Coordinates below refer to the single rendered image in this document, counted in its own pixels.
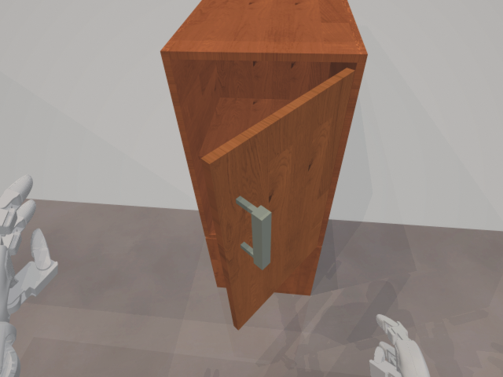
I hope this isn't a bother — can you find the robot left hand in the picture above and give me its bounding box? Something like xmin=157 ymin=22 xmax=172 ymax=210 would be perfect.
xmin=0 ymin=174 xmax=58 ymax=323

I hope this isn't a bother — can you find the cupboard door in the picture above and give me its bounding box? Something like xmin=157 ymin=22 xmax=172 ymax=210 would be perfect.
xmin=201 ymin=68 xmax=355 ymax=331

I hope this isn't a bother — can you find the robot right hand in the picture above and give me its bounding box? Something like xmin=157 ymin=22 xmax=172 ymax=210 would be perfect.
xmin=369 ymin=314 xmax=430 ymax=377

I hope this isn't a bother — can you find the handle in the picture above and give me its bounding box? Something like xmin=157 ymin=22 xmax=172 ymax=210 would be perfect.
xmin=236 ymin=196 xmax=272 ymax=270

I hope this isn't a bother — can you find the left robot forearm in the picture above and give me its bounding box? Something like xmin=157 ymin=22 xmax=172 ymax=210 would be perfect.
xmin=0 ymin=321 xmax=20 ymax=377

